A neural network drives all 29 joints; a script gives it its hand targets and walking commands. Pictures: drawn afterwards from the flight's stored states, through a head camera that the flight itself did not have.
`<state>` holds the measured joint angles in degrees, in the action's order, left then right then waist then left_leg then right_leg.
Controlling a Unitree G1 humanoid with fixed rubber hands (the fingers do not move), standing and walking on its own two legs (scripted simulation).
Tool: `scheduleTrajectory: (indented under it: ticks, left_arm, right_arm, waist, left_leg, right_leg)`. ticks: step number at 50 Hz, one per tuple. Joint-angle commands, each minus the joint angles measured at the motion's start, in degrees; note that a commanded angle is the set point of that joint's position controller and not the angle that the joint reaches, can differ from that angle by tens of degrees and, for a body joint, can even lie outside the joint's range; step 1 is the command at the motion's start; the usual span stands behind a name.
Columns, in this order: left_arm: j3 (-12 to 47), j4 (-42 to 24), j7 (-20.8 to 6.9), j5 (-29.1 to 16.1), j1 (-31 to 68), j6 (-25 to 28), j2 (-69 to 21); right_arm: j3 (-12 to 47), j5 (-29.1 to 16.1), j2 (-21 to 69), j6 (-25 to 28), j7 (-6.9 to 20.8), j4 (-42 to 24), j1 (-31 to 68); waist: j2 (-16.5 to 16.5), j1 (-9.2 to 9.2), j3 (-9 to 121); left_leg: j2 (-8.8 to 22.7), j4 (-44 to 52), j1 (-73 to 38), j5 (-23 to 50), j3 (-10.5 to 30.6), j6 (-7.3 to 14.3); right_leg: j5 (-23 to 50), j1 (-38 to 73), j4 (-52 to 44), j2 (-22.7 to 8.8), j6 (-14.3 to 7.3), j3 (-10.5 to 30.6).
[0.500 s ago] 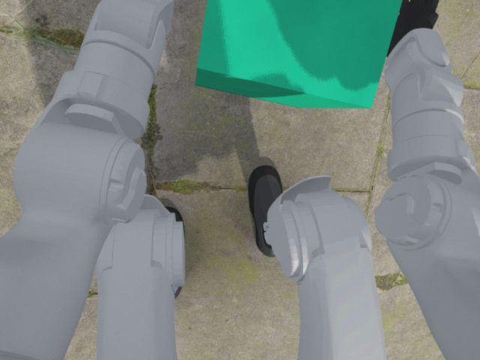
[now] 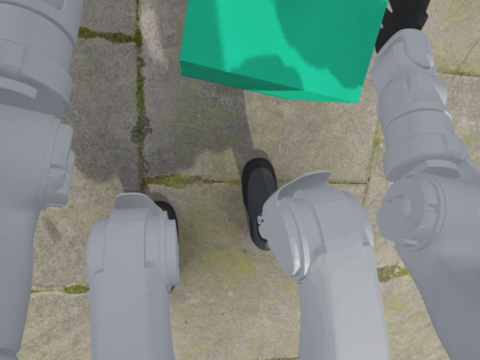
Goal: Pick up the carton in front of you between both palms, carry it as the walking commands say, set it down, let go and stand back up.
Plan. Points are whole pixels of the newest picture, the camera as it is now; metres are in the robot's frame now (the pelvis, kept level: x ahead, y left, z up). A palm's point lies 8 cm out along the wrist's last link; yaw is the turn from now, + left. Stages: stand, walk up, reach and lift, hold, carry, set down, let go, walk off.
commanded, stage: set down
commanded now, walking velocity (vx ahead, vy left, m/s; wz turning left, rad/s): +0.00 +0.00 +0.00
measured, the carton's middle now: (265, 13) +0.53 -0.11 -0.26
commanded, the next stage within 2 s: let go in 1.00 s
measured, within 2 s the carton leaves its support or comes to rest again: neither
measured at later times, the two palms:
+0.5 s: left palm out of the picture +0.62 +0.10 -0.01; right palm out of the picture +0.49 -0.27 -0.02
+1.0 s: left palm out of the picture +0.62 +0.10 +0.14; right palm out of the picture +0.49 -0.27 +0.13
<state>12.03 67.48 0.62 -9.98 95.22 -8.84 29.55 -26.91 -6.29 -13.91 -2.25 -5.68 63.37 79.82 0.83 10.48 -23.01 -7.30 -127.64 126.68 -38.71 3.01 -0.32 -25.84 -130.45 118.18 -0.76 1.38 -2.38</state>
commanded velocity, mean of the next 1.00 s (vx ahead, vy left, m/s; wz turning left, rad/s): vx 0.00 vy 0.00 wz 0.00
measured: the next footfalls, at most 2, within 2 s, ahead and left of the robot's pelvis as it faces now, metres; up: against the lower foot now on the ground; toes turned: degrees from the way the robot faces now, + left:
none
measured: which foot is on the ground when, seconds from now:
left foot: down 0.00-1.00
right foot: down 0.00-1.00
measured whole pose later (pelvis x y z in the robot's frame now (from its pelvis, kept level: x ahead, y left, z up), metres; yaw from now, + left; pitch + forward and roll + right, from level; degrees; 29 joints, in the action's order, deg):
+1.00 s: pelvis +0.03 +0.00 +0.22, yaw +1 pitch +47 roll -1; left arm -5.3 59.9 -3.9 2.1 79.2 -15.8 24.8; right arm -24.9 -3.0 -6.0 -14.4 -6.2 36.2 58.4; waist -3.1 12.3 2.3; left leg -4.4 -77.4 97.4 -26.9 2.5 0.4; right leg -16.8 -101.4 71.1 1.1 1.2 1.1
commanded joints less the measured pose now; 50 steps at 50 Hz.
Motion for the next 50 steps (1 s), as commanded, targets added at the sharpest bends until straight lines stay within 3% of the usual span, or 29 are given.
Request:
scheduleTrajectory:
  ticks: [1,7,14,19,26,32,50]
  left_arm:
    - [0.0,-6.9,-0.2,-0.6,18.9,0.8,-0.4]
    - [-5.7,-11.7,1.9,3.9,18.4,-1.3,3.5]
    - [-11.5,-8.9,0.4,5.7,13.0,-3.7,4.8]
    - [-12.8,-7.9,-1.3,6.5,11.1,-3.6,4.2]
    - [-13.2,-10.9,-2.6,7.9,9.9,-4.9,2.5]
    - [-14.3,-14.7,-2.8,9.7,8.1,-6.2,2.0]
    - [-18.8,-12.4,-5.0,13.0,-0.2,-5.5,-0.6]
  right_arm:
    - [0.1,-0.7,-8.4,0.6,-1.0,-9.2,8.7]
    - [3.3,-2.8,-7.0,-3.0,-3.4,-21.2,6.8]
    - [5.6,-2.1,-1.9,-7.5,-4.8,-24.2,3.5]
    - [4.9,-0.6,-0.9,-8.3,-4.3,-26.2,1.8]
    - [2.9,1.1,-1.2,-9.8,-3.4,-29.4,-2.0]
    - [2.3,1.3,-1.0,-11.0,-2.5,-32.1,-5.3]
    - [1.4,4.3,2.3,-10.8,-0.1,-32.6,-12.5]
  waist:
    - [-16.7,10.1,69.7]
    - [-14.1,6.37,86.7]
    - [-8.9,4.03,78.7]
    - [-8.7,4.42,78.9]
    - [-12.6,6.02,84.8]
    - [-14.8,5.68,88.0]
    - [-12.5,5.04,81.9]
  left_leg:
    - [6.3,13.6,-24.6,17.7,1.7,-0.9]
    - [3.9,17.1,-28.1,14.7,-2.9,0.2]
    - [2.9,23.6,-23.3,9.1,-3.8,1.9]
    - [2.5,28.3,-24.5,10.6,-3.6,1.9]
    - [1.8,34.8,-33.9,15.2,-3.5,0.8]
    - [1.6,40.3,-42.0,19.7,-3.5,0.2]
    - [1.8,61.1,-56.3,27.1,-2.2,-0.4]
  right_leg:
    - [25.6,40.9,-4.3,0.4,0.0,-0.5]
    - [28.0,56.5,-8.1,2.4,0.5,-2.1]
    - [21.0,53.8,-15.0,3.4,1.8,-2.1]
    - [21.3,53.7,-19.2,3.5,2.2,-2.1]
    - [23.9,54.7,-25.8,3.7,2.0,-2.8]
    - [27.3,57.4,-31.7,4.1,1.8,-3.2]
    - [31.8,68.9,-51.4,3.7,2.5,-2.6]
